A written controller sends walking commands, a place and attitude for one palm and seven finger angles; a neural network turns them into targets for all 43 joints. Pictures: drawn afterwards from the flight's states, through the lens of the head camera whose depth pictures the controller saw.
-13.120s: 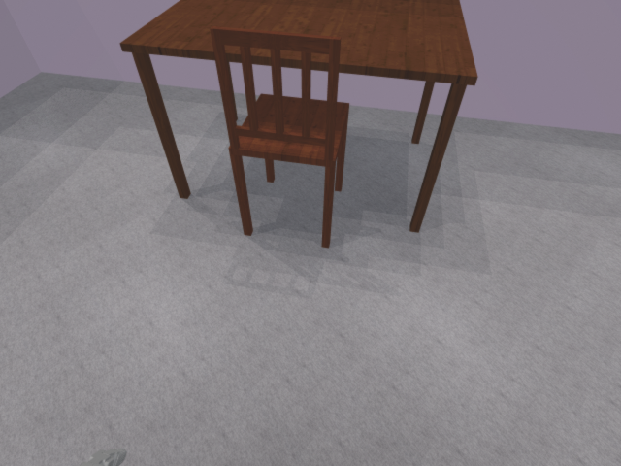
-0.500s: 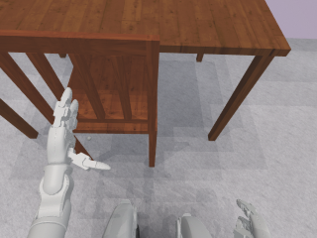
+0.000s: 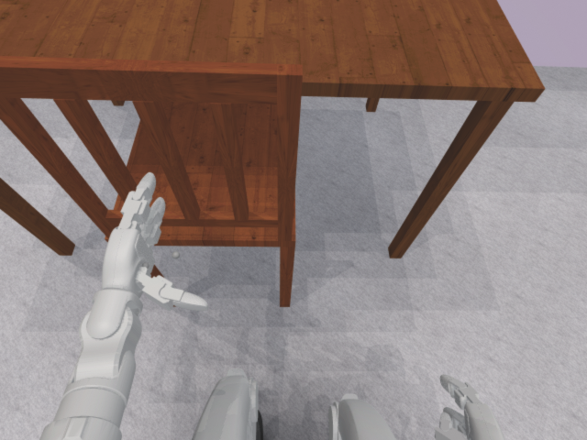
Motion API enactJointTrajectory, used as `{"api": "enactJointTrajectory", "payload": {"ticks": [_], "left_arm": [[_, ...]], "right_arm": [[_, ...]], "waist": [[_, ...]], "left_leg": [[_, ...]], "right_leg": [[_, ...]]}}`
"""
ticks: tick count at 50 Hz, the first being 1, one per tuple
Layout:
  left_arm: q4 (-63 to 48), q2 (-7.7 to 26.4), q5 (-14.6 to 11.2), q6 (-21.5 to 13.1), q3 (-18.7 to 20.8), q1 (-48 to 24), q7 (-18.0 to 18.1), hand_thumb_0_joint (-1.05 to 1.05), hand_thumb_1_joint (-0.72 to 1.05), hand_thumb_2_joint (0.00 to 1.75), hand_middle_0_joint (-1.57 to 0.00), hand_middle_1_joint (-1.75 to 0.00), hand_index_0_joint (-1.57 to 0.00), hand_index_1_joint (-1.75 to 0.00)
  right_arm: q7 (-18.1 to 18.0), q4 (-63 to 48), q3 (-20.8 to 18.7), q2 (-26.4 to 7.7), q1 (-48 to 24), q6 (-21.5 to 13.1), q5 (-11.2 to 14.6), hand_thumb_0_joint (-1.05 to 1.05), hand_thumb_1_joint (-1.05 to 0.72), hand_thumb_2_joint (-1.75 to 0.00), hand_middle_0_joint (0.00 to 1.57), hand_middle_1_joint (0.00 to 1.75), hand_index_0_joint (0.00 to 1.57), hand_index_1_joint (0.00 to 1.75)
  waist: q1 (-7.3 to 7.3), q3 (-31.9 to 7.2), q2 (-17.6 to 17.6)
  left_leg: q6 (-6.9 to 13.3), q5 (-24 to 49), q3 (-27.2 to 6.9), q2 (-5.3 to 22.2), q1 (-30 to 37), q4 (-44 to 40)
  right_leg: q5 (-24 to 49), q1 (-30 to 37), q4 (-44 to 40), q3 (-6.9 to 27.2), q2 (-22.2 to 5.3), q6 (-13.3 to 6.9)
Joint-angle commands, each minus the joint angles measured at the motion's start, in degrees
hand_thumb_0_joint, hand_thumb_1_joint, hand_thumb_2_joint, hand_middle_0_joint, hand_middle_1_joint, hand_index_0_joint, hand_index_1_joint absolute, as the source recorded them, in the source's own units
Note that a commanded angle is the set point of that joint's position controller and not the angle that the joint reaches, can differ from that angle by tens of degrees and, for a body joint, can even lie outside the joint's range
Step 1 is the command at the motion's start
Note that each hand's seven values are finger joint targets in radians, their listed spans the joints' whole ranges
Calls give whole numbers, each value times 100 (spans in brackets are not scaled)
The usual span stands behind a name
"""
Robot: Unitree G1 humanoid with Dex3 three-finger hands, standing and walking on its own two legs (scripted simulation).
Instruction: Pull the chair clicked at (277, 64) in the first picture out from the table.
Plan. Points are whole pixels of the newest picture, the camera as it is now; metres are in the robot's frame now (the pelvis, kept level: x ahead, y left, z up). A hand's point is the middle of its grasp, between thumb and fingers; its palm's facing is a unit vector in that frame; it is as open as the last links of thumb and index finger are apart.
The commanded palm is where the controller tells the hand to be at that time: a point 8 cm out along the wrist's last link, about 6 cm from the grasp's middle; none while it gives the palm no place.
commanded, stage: push the fingers through the gap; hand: left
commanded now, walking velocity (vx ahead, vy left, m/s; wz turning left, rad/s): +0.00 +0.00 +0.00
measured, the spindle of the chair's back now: (174, 168) +0.49 +0.20 +0.02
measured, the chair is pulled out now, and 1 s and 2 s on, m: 0.00 0.00 0.00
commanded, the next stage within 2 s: hook a spindle and tug to test in 1.36 s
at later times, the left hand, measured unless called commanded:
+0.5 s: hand (182, 217) +0.40 +0.17 +0.03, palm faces +0.04 -1.00 -0.02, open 16.9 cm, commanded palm +0.38 +0.22 +0.02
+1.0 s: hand (191, 190) +0.46 +0.17 +0.02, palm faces +0.05 -1.00 -0.02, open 16.9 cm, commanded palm +0.43 +0.21 +0.02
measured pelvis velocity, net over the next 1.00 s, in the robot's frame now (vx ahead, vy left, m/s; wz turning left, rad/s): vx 0.00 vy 0.00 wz -0.03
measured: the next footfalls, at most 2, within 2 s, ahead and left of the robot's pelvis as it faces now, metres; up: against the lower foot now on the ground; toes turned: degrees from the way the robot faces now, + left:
none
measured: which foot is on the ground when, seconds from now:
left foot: down 0.00-1.00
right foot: down 0.00-1.00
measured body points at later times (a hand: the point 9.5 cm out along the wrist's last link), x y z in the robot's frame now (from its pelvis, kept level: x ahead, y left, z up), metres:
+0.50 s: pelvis +0.00 +0.00 +0.00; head +0.11 +0.02 +0.43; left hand +0.40 +0.22 +0.03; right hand +0.10 -0.26 -0.12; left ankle +0.06 +0.10 -0.63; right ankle -0.02 -0.11 -0.63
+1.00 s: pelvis +0.00 +0.00 -0.01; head +0.13 +0.02 +0.42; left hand +0.45 +0.22 +0.02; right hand +0.06 -0.26 -0.13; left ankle +0.06 +0.10 -0.63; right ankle -0.02 -0.11 -0.63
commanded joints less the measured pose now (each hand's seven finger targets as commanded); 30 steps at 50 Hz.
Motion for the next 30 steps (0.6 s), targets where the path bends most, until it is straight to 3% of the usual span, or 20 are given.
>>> {"api": "enactJointTrajectory", "payload": {"ticks": [1, 3, 4, 5, 6, 7, 9, 14, 16, 21, 24, 27, 30], "left_arm": [[-1702, 787, -6, -653, 330, -1881, 120, 0, -50, 30, -6, -8, -6, -8], [-1617, 985, 80, -946, 665, -1990, 412, 0, -50, 30, -6, -8, -6, -8], [-1410, 1291, 156, -1039, 978, -1987, 546, 0, -50, 30, -6, -8, -6, -8], [-1255, 1230, 242, -1119, 960, -2032, 629, 0, -50, 30, -6, -8, -6, -8], [-949, 1015, 311, -1117, 800, -1932, 655, 0, -50, 30, -6, -8, -6, -8], [-736, 1013, 367, -1098, 808, -1887, 648, 0, -50, 30, -6, -8, -6, -8], [-434, 891, 409, -926, 662, -1553, 519, 0, -50, 30, -6, -8, -6, -8], [-1022, 661, 168, -866, 247, -2561, 242, 0, -50, 30, -6, -8, -6, -8], [-962, 727, 164, -908, 260, -2684, 215, 0, -50, 30, -6, -8, -6, -8], [158, 962, 260, -857, 589, -2827, 253, 0, -50, 30, -6, -8, -6, -8], [455, 1132, 314, -773, 798, -2687, 268, 0, -50, 30, -6, -8, -6, -8], [408, 1255, 309, -772, 888, -2895, 249, 0, -50, 30, -6, -8, -6, -8], [115, 1363, 292, -934, 915, -3319, 248, 0, -50, 30, -6, -8, -6, -8]], "right_arm": [[-122, -541, -364, -863, 255, -277, -69, 0, -90, -90, 20, 30, 20, 30], [-104, -423, -351, -802, 266, -302, -142, 0, -90, -90, 20, 30, 20, 30], [-95, -381, -349, -822, 292, -293, -173, 0, -90, -90, 20, 30, 20, 30], [-66, -357, -334, -786, 289, -276, -201, 0, -90, -90, 20, 30, 20, 30], [-20, -359, -326, -759, 286, -253, -218, 0, -90, -90, 20, 30, 20, 30], [9, -345, -339, -778, 310, -227, -218, 0, -90, -90, 20, 30, 20, 30], [79, -432, -353, -827, 353, -160, -216, 0, -90, -90, 20, 30, 20, 30], [-5, -445, -368, -876, 375, -136, -132, 0, -90, -90, 20, 30, 20, 30], [-39, -344, -378, -895, 407, -152, -120, 0, -90, -90, 20, 30, 20, 30], [-48, -145, -360, -919, 515, -107, -145, 0, -90, -90, 20, 30, 20, 30], [14, -241, -354, -918, 557, -28, -162, 0, -90, -90, 20, 30, 20, 30], [39, -318, -344, -900, 577, 60, -156, 0, -90, -90, 20, 30, 20, 30], [46, -319, -339, -894, 593, 78, -165, 0, -90, -90, 20, 30, 20, 30]], "waist": [[-180, -2316, 131], [-112, -2261, 214], [-79, -2163, 113], [-66, -2216, 242], [-100, -2098, 224], [-105, -2134, 181], [-36, -2251, 422], [-325, -2449, 306], [-329, -2459, 303], [-361, -2013, -131], [-181, -2143, 197], [-200, -2276, 56], [-249, -2454, 350]], "left_leg": [[-17, 1575, -443, -66, 2904, -786], [-45, 1623, -438, -66, 2867, -725], [-43, 1600, -427, -63, 2663, -681], [-64, 1637, -416, -79, 2631, -661], [-73, 1567, -400, -92, 2564, -660], [-82, 1538, -382, -83, 2522, -640], [-97, 1559, -349, -96, 2609, -698], [-51, 1491, -417, -60, 2913, -726], [-63, 1482, -458, -47, 2947, -724], [-35, 1122, -420, -78, 2350, -659], [-46, 1213, -341, -115, 2309, -657], [-32, 1262, -282, -123, 2248, -645], [-38, 1437, -298, -100, 2457, -604]], "right_leg": [[1761, 20, -1115, 216, 104, -23], [1719, -89, -1025, 211, 124, -27], [1712, -92, -967, 222, 139, -29], [1749, -114, -876, 223, 133, -37], [1722, -173, -877, 207, 132, -35], [1732, -188, -850, 209, 129, -35], [1766, -133, -881, 216, 132, -64], [1720, -128, -1074, 249, 141, -37], [1663, -196, -1073, 237, 141, -40], [1439, -292, -1062, 238, 142, -15], [1526, -181, -1024, 273, 132, -47], [1674, 47, -1065, 342, 140, -21], [1787, -49, -1014, 349, 154, -30]]}}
